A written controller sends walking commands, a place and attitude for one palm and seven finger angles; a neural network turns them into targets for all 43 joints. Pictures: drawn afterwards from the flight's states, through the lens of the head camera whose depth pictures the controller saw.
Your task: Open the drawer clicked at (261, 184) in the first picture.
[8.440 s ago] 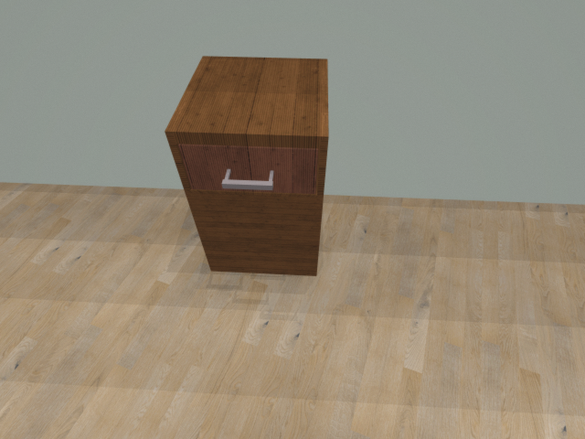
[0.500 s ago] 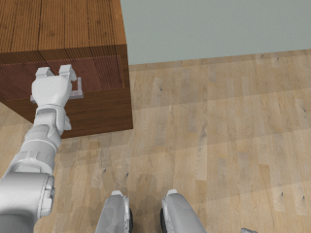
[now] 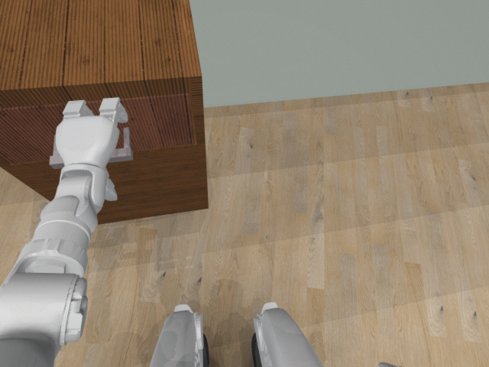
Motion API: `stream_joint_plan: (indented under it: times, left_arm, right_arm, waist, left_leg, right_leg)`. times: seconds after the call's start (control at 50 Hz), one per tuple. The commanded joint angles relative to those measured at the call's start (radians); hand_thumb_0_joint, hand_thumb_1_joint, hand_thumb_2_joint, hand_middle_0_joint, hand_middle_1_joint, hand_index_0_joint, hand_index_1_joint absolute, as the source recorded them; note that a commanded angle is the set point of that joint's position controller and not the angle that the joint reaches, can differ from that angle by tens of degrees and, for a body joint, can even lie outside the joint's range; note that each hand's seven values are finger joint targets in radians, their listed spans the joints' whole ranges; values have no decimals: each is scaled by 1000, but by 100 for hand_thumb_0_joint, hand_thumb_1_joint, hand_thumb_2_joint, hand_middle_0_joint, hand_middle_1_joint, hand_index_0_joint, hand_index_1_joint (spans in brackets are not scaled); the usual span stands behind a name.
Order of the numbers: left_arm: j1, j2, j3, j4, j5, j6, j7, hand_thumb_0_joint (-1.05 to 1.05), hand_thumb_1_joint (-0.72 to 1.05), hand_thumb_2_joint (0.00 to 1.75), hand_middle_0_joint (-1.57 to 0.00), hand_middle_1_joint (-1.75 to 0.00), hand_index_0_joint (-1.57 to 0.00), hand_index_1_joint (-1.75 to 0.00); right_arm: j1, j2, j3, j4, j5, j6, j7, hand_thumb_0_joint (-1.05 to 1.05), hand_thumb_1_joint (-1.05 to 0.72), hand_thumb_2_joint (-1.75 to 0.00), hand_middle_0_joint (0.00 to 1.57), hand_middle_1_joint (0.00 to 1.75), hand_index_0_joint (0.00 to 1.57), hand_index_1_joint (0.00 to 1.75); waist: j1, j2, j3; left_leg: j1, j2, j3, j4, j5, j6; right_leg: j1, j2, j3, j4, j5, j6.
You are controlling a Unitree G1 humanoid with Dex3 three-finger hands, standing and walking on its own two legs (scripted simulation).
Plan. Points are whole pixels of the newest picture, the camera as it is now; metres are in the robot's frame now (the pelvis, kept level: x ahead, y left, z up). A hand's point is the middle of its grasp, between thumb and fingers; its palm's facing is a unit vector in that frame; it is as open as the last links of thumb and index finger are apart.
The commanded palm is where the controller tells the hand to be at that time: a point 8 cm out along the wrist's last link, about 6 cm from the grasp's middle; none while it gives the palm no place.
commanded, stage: move the hooked fingers above the handle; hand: left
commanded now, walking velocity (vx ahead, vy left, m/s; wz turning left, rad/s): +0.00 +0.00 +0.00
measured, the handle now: (92, 147) +0.52 +0.26 -0.09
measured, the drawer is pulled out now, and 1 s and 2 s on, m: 0.00 0.00 0.00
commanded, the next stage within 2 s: none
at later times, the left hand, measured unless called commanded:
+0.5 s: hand (113, 148) +0.49 +0.20 -0.04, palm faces +0.08 -0.04 -1.00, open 13.8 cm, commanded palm +0.46 +0.23 +0.02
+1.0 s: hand (116, 147) +0.49 +0.20 -0.04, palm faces +0.06 -0.03 -1.00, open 13.8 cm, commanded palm +0.46 +0.22 +0.02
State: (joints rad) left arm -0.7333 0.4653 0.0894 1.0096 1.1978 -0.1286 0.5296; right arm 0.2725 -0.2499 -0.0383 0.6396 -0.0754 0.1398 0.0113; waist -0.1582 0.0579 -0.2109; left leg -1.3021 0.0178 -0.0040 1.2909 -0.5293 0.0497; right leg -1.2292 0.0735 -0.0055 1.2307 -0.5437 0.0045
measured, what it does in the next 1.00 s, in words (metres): stands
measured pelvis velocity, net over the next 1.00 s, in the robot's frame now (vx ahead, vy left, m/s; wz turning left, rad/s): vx -0.02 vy -0.01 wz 0.01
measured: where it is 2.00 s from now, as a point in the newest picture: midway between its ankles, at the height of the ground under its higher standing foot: outside the picture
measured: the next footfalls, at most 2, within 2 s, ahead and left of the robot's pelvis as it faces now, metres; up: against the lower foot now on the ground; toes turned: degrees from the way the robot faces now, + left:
none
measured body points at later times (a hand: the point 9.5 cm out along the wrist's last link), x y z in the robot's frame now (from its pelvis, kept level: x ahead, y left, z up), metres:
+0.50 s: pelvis -0.01 +0.00 +0.00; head +0.14 +0.03 +0.42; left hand +0.48 +0.20 +0.02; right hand +0.05 -0.28 -0.12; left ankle +0.02 +0.09 -0.61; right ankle +0.01 -0.13 -0.61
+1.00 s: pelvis -0.02 -0.01 -0.01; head +0.14 +0.02 +0.41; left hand +0.48 +0.20 +0.02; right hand +0.03 -0.29 -0.12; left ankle +0.02 +0.09 -0.61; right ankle +0.01 -0.13 -0.61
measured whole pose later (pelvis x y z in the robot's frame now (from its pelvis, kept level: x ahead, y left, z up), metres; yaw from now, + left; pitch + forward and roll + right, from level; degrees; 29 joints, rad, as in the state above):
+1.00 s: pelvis -0.02 -0.01 -0.01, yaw +1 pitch +31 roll -4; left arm -0.85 0.44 0.03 1.11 1.21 -0.03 0.58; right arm 0.27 -0.27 -0.02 0.63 -0.06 0.13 0.01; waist -0.17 0.07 -0.21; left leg -1.35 0.01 -0.01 1.32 -0.51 0.04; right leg -1.28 0.07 -0.02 1.27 -0.53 0.00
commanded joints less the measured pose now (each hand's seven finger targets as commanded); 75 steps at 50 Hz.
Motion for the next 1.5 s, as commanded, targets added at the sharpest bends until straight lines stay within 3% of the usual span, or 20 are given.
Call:
stream_joint_plan:
  times: [0.0, 0.06, 0.14, 0.18, 0.26, 0.34, 0.46, 0.54, 0.6, 0.64, 0.7, 0.78, 0.9, 1.0, 1.1, 1.14, 1.2, 1.32, 1.44, 1.48]
  left_arm:
    - [-309, 361, 111, -154, -11, 113, 122, 0, -50, 30, -30, -120, -30, -120]
    - [-374, 288, 22, -136, -54, 169, 54, 0, -50, 30, -30, -120, -30, -120]
    - [-525, 23, -223, -221, -149, 133, -105, 0, -50, 30, -30, -120, -30, -120]
    - [-551, 26, -239, -242, -155, 72, -157, 0, -50, 30, -30, -120, -30, -120]
    - [-575, 107, -182, -225, -80, -37, -136, 0, -50, 30, -30, -120, -30, -120]
    - [-428, 317, 55, -22, -32, 19, 13, 0, -50, 30, -30, -120, -30, -120]
    - [-373, 379, 56, 27, 18, 250, 150, 0, -50, 30, -30, -120, -30, -120]
    - [-521, 433, 66, -133, -81, 255, 47, 0, -50, 30, -30, -120, -30, -120]
    - [-568, 294, -45, -242, -129, 143, -76, 0, -50, 30, -30, -120, -30, -120]
    - [-606, 95, -213, -296, -139, 70, -142, 0, -50, 30, -30, -120, -30, -120]
    - [-578, 1, -296, -202, -115, -3, -172, 0, -50, 30, -30, -120, -30, -120]
    - [-500, 56, -192, -26, -87, -7, -121, 0, -50, 30, -30, -120, -30, -120]
    - [-413, 356, 67, 13, -9, 120, 60, 0, -50, 30, -30, -120, -30, -120]
    - [-441, 401, 53, -29, -12, 253, 93, 0, -50, 30, -30, -120, -30, -120]
    - [-548, 332, -14, -231, -125, 143, -69, 0, -50, 30, -30, -120, -30, -120]
    - [-570, 169, -149, -267, -130, 78, -125, 0, -50, 30, -30, -120, -30, -120]
    - [-527, 112, -197, -209, -114, 0, -155, 0, -50, 30, -30, -120, -30, -120]
    - [-379, 201, -56, 3, -72, -2, -76, 0, -50, 30, -30, -120, -30, -120]
    - [-317, 431, 127, -62, -13, 94, 59, 0, -50, 30, -30, -120, -30, -120]
    - [-334, 413, 90, -52, -10, 143, 76, 0, -50, 30, -30, -120, -30, -120]
  right_arm:
    - [130, -160, -51, -54, 7, -12, 8, 0, -90, -90, 20, 30, 20, 30]
    - [165, -177, -65, -30, 23, -26, 11, 0, -90, -90, 20, 30, 20, 30]
    - [178, -166, -80, 11, 29, -46, -6, 0, -90, -90, 20, 30, 20, 30]
    - [187, -165, -82, 36, 28, -58, -23, 0, -90, -90, 20, 30, 20, 30]
    - [185, -155, -69, 53, 14, -67, -42, 0, -90, -90, 20, 30, 20, 30]
    - [146, -156, -32, 18, 2, -35, -25, 0, -90, -90, 20, 30, 20, 30]
    - [100, -170, -16, -79, 24, -2, -2, 0, -90, -90, 20, 30, 20, 30]
    - [122, -176, -27, -81, 42, -33, -19, 0, -90, -90, 20, 30, 20, 30]
    - [160, -174, -51, -36, 47, -68, -38, 0, -90, -90, 20, 30, 20, 30]
    - [172, -159, -62, 2, 39, -92, -45, 0, -90, -90, 20, 30, 20, 30]
    - [180, -153, -60, 51, 29, -104, -51, 0, -90, -90, 20, 30, 20, 30]
    - [184, -156, -58, 57, 20, -84, -34, 0, -90, -90, 20, 30, 20, 30]
    - [145, -163, -21, -54, 7, -24, -7, 0, -90, -90, 20, 30, 20, 30]
    - [131, -171, -22, -79, 33, -23, -5, 0, -90, -90, 20, 30, 20, 30]
    - [168, -170, -45, -41, 48, -69, -35, 0, -90, -90, 20, 30, 20, 30]
    - [180, -160, -56, -5, 42, -89, -42, 0, -90, -90, 20, 30, 20, 30]
    - [187, -152, -57, 44, 32, -99, -51, 0, -90, -90, 20, 30, 20, 30]
    - [179, -152, -45, 28, 23, -63, -25, 0, -90, -90, 20, 30, 20, 30]
    - [141, -165, -30, -59, 12, -15, -2, 0, -90, -90, 20, 30, 20, 30]
    - [147, -165, -31, -65, 22, -11, -2, 0, -90, -90, 20, 30, 20, 30]
  waist:
    - [75, 109, -591]
    - [21, 72, -627]
    - [-87, 34, -569]
    - [-88, 41, -493]
    - [-56, 155, -406]
    - [33, 151, -334]
    - [61, 41, -484]
    - [27, 49, -691]
    - [-35, 64, -746]
    - [-88, 106, -642]
    - [-106, 99, -390]
    - [-61, 120, -256]
    - [56, 147, -438]
    - [42, 33, -565]
    - [-18, 63, -738]
    - [-67, 74, -659]
    - [-80, 68, -445]
    - [-8, 85, -314]
    - [87, 96, -526]
    - [62, 49, -529]
  left_leg:
    - [510, 2, -29, -142, 514, -11]
    - [601, 14, -52, -170, 513, -13]
    - [693, 21, -80, -193, 427, 0]
    - [678, 16, -83, -200, 357, 2]
    - [643, 9, -93, -191, 341, -9]
    - [445, -2, -70, -161, 360, -16]
    - [397, -12, -26, -169, 398, -11]
    - [504, -9, -31, -189, 369, 3]
    - [626, 1, -46, -182, 363, 10]
    - [699, 12, -67, -184, 353, 8]
    - [617, 14, -95, -191, 232, -2]
    - [508, 9, -106, -187, 221, -17]
    - [375, -10, -36, -131, 372, -7]
    - [379, -13, -13, -155, 338, 5]
    - [540, -6, -25, -165, 348, 17]
    - [609, 2, -45, -166, 344, 16]
    - [556, 7, -54, -158, 279, 11]
    - [409, -4, -41, -137, 322, 3]
    - [374, -16, -6, -110, 451, 2]
    - [366, -17, -2, -125, 425, 5]
  right_leg:
    - [258, -8, -41, -123, 417, -48]
    - [260, -10, -53, -158, 409, -34]
    - [198, -10, -50, -233, 316, -29]
    - [151, -11, -47, -242, 257, -37]
    - [11, -14, -57, -195, 203, -61]
    - [23, -12, -64, -136, 193, -76]
    - [224, -11, -48, -134, 308, -52]
    - [367, -16, -28, -185, 343, -26]
    - [316, -13, -20, -215, 320, -22]
    - [191, -13, -31, -232, 265, -30]
    - [8, -13, -51, -219, 159, -43]
    - [-79, -15, -71, -179, 136, -72]
    - [104, -8, -49, -112, 237, -70]
    - [299, -10, -30, -155, 307, -35]
    - [359, -13, -4, -204, 352, -19]
    - [255, -13, -15, -222, 307, -26]
    - [114, -10, -28, -225, 216, -36]
    - [57, -2, -47, -178, 226, -65]
    - [253, -3, -24, -107, 406, -57]
    - [299, -5, -24, -129, 412, -43]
